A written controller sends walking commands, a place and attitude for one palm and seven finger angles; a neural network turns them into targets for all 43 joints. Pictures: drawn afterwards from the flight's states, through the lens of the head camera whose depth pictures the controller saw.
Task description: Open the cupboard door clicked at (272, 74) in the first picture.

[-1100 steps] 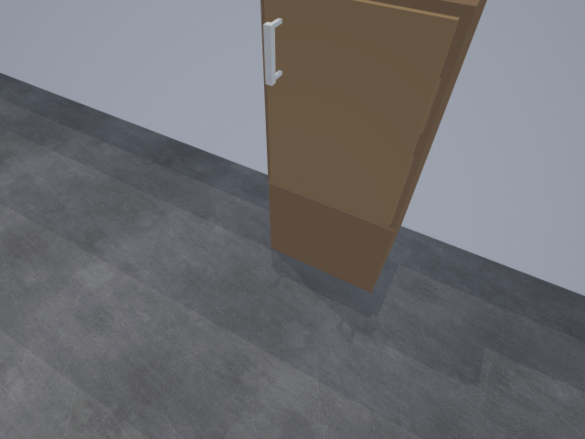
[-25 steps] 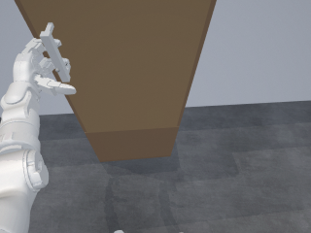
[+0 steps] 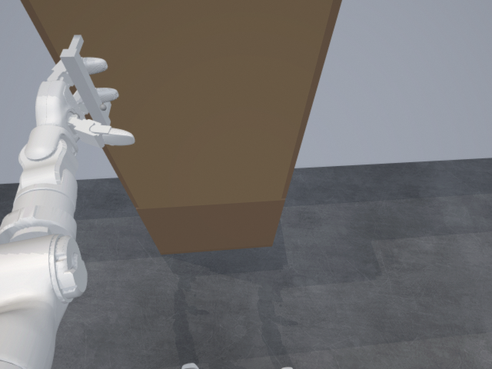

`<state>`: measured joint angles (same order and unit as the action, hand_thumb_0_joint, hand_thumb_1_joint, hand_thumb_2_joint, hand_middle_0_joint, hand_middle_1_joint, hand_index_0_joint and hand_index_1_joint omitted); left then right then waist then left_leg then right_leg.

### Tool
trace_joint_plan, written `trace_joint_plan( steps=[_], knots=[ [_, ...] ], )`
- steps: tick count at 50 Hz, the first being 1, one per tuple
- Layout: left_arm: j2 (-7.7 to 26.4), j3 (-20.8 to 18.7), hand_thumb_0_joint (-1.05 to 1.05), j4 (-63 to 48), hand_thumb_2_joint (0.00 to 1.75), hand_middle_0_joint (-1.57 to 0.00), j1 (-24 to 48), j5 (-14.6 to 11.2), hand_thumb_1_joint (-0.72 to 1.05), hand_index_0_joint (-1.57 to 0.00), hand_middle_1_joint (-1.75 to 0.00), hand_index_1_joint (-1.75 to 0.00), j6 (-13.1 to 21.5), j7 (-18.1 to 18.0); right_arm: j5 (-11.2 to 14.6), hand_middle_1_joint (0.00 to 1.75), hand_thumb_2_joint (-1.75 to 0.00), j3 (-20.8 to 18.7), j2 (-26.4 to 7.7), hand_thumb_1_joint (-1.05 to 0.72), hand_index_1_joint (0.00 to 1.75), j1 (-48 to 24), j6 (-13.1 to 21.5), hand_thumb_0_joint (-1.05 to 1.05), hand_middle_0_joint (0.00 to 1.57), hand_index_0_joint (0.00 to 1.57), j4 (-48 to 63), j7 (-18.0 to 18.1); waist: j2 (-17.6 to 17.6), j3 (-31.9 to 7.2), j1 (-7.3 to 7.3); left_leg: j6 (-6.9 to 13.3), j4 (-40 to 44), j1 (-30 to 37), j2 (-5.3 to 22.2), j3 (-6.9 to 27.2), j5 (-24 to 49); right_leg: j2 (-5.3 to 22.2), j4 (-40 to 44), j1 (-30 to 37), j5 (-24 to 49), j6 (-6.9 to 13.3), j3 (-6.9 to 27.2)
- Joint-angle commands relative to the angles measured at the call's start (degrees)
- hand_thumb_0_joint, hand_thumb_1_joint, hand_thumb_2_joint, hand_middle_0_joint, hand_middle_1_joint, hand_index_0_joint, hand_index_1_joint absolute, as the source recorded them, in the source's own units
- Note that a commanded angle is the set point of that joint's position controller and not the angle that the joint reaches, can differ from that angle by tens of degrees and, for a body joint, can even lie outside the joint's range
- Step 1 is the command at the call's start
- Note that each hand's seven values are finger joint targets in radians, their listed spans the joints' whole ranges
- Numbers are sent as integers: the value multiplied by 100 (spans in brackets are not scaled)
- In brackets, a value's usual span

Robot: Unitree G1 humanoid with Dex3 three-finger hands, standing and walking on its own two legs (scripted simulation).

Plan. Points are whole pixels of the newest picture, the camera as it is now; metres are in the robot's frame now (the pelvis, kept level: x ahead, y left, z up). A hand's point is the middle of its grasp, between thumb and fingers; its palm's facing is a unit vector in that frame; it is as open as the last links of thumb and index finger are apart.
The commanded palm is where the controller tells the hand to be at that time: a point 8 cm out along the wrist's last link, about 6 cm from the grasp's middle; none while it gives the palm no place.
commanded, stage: slide the fingers in behind the handle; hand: left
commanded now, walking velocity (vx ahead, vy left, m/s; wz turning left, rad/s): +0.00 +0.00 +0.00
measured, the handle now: (91, 85) +0.55 +0.22 +0.14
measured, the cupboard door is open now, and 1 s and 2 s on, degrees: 0 1 34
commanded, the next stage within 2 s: close the thumb around the handle in 0.24 s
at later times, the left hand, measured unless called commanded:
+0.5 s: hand (101, 109) +0.49 +0.19 +0.14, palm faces +0.03 -1.00 +0.01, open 13.4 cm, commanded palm +0.47 +0.24 +0.14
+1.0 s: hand (101, 110) +0.49 +0.20 +0.14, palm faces +0.03 -1.00 +0.01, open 5.5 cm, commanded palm +0.46 +0.25 +0.14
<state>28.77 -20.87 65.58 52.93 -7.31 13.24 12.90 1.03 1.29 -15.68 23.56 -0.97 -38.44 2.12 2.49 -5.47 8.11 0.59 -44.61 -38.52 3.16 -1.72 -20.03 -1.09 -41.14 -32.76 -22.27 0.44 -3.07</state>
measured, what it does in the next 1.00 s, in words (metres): stands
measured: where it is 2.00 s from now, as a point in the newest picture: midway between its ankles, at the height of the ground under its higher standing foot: outside the picture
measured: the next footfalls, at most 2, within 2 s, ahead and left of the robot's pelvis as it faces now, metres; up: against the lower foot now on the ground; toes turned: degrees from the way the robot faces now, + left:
none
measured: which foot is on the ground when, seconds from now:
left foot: down 0.00-1.00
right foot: down 0.00-1.00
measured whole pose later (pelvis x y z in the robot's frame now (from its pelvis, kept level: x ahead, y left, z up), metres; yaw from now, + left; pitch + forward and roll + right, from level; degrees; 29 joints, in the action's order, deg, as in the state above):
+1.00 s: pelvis +0.00 +0.00 +0.00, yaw +0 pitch +13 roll -2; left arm 28.0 -20.7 65.6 51.9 -7.6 13.6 13.3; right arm 1.3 1.5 -15.6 23.2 -1.2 -39.3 2.5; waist 2.3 -5.3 8.1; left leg 0.9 -44.2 -37.2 2.8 -1.8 -20.1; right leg -0.9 -40.5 -31.3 -22.2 0.1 -2.9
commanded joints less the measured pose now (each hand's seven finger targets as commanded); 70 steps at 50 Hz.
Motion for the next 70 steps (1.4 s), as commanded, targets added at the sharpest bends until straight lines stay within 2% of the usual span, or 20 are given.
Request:
trace_joint_plan(
  steps=[1, 3, 6, 7, 9, 14, 17, 27, 30, 33, 36, 37, 39, 42, 49, 51, 57, 60, 62, 70],
  knots=[
    [1350, -121, 0, -1483, 30, -30, 2782, -125, -50, -30, -120, -120, 478, 86, 15, 30, -90, -379, -986, -90, 30, 614, 102, 0, 20, 20, 374, 62, 361, -2296, 62, 153, 245, 2223, -168, 311, 2120, -205, 464, 285, 2331, 0, 143],
    [1100, 52, 0, -1487, 30, -30, 2702, -137, -50, -30, -120, -120, 459, 109, 21, 30, -90, -375, -951, -90, 30, 577, 106, 0, 20, 20, 403, 61, 309, -2230, 79, 157, 270, 2227, -179, 302, 2123, -206, 481, 285, 2346, -4, 130],
    [1331, -156, 0, -1699, 30, -30, 2526, -155, -50, -30, -120, -120, 498, 115, 18, 30, -90, -391, -958, -90, 30, 560, 85, 0, 20, 20, 422, 60, 383, -2448, -35, 154, 250, 2329, -186, 285, 2437, -204, 427, 503, 2657, 7, 139],
    [1070, 50, 0, -1763, 30, -30, 2499, -167, -50, -30, -120, -120, 490, 138, 37, 30, -90, -384, -923, -90, 30, 522, 85, 0, 20, 20, 439, 53, 505, -2411, -18, 138, 254, 2436, -183, 288, 2535, -210, 426, 438, 2684, 17, 118],
    [1000, 68, 0, -1894, 30, -30, 2465, -200, -50, -30, -120, -120, 484, 134, 28, 30, -90, -400, -922, -90, 30, 493, 91, 0, 20, 20, 442, 48, 507, -2372, -24, 131, 259, 2498, -167, 283, 2499, -215, 458, 368, 2594, 8, 102],
    [1180, -87, 0, -1705, 30, -30, 2366, -218, -50, -30, -120, -120, 397, 117, 40, 30, -90, -391, -948, -90, 30, 474, 51, 0, 20, 20, 438, 67, 125, -2145, -32, 174, 328, 2217, -201, 257, 2342, -202, 497, 577, 2691, -2, 127],
    [1222, -79, 0, -1711, 30, -30, 2479, -181, -50, -30, -120, -120, 394, 109, 35, 30, -90, -372, -938, -90, 30, 441, 42, 0, 20, 20, 423, 79, 352, -2148, -25, 159, 314, 2279, -204, 266, 2368, -176, 481, 483, 2644, 2, 127],
    [1285, -113, 0, -1347, 54, -34, 2505, -167, 6, -34, -126, -126, 373, 128, 38, 30, -90, -351, -952, -90, 30, 432, 25, 0, 20, 20, 438, 97, 125, -2017, 20, 166, 310, 2085, -207, 279, 2157, -163, 488, 449, 2487, -10, 140],
    [1368, -151, 0, -1491, 61, -35, 2631, -154, 23, -35, -128, -128, 435, 132, 26, 30, -90, -356, -968, -90, 30, 456, 32, 0, 20, 20, 459, 104, 251, -2186, 12, 162, 293, 2152, -210, 300, 2203, -164, 449, 462, 2461, 9, 138],
    [1115, 73, 0, -1584, 68, -36, 2773, -129, 40, -36, -130, -130, 474, 124, 31, 30, -90, -361, -935, -90, 30, 443, 53, 0, 20, 20, 433, 97, 519, -2181, 74, 124, 271, 2404, -167, 342, 2248, -177, 467, 156, 2299, 12, 113],
    [1293, -126, 0, -1667, 76, -38, 2654, -168, 56, -38, -131, -131, 525, 71, 23, 30, -90, -372, -967, -90, 30, 472, 59, 0, 20, 20, 427, 88, 476, -2401, -22, 109, 282, 2478, -155, 400, 2351, -195, 432, 260, 2302, 27, 96],
    [928, 151, 0, -1669, 78, -38, 2698, -195, 62, -38, -132, -132, 503, 83, 30, 30, -90, -370, -927, -90, 30, 427, 74, 0, 20, 20, 430, 77, 426, -2341, 62, 117, 284, 2514, -166, 365, 2314, -205, 461, 218, 2302, 14, 90],
    [860, 186, 0, -1600, 83, -39, 2708, -210, 73, -39, -133, -133, 482, 80, 22, 30, -90, -376, -931, -90, 30, 449, 94, 0, 20, 20, 392, 76, 326, -2208, 87, 115, 300, 2433, -155, 363, 2206, -210, 486, 186, 2232, 4, 72],
    [1211, -96, 0, -1515, 90, -40, 2557, -174, 90, -40, -135, -135, 494, 33, 27, 30, -90, -379, -973, -90, 30, 487, 83, 0, 20, 20, 368, 86, 218, -2259, -2, 129, 322, 2340, -165, 367, 2236, -210, 474, 330, 2296, 21, 90],
    [1332, -66, 0, -1193, 90, -40, 2829, -110, 90, -40, -135, -135, 437, 70, 34, 30, -90, -351, -993, -90, 30, 518, 97, 0, 20, 20, 319, 117, 168, -1784, 137, 158, 375, 1965, -172, 339, 1665, -182, 571, 134, 1890, -8, 134],
    [1427, -177, 0, -1212, 90, -40, 2642, -108, 90, -40, -135, -135, 472, 94, 21, 30, -90, -352, -991, -90, 30, 520, 109, 0, 20, 20, 363, 119, 348, -2091, 24, 147, 347, 2085, -190, 326, 1857, -179, 507, 256, 2037, 16, 143],
    [1510, -245, 0, -1214, 90, -40, 2695, -155, 90, -40, -135, -135, 475, 152, 21, 30, -90, -347, -997, -90, 30, 571, 104, 0, 20, 20, 381, 124, 136, -2140, 61, 151, 327, 2047, -167, 323, 1954, -191, 490, 318, 2161, -11, 123],
    [1627, -358, 0, -1381, 90, -40, 2466, -149, 90, -40, -135, -135, 516, 174, 19, 30, -90, -355, -999, -90, 30, 572, 86, 0, 20, 20, 453, 115, 293, -2315, -77, 142, 314, 2137, -182, 314, 2142, -195, 442, 445, 2281, 22, 117],
    [1518, -321, 0, -1504, 90, -40, 2114, -161, 90, -40, -135, -135, 499, 183, 31, 30, -90, -351, -971, -90, 30, 484, 73, 0, 20, 20, 540, 97, 426, -2305, -168, 113, 339, 2191, -166, 292, 2187, -198, 429, 428, 2265, 26, 88],
    [1160, -338, 0, -2633, 90, -40, 395, -463, 90, -40, -135, -135, 216, 204, 130, 30, -90, -383, -903, -90, 30, 148, 37, 0, 20, 20, 936, 73, 66, -2284, -508, 159, 493, 2236, -183, 149, 2622, -226, 509, 1138, 2841, 42, 72]
  ],
)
